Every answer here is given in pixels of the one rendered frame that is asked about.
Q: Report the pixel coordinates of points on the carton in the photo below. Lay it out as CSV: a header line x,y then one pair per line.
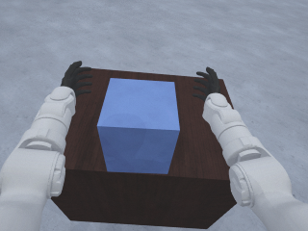
x,y
138,126

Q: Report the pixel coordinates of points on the pedestal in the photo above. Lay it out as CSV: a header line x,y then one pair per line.
x,y
195,192

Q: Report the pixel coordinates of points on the robot left hand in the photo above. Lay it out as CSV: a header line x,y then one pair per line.
x,y
71,78

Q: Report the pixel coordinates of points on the right robot upper arm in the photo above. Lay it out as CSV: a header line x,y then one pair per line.
x,y
262,185

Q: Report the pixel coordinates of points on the robot right hand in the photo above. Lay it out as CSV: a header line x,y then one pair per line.
x,y
212,85

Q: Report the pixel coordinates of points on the left robot forearm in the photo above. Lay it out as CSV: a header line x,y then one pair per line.
x,y
50,126

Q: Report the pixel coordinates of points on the right robot forearm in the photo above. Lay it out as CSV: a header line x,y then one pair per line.
x,y
236,141

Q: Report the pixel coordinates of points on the left robot upper arm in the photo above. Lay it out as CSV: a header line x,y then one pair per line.
x,y
32,176

